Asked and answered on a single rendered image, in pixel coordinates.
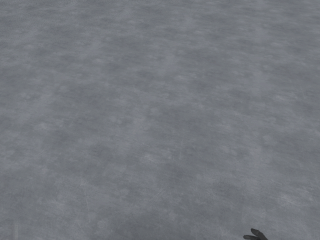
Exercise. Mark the right robot hand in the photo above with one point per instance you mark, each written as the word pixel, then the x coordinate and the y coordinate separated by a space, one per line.
pixel 258 235

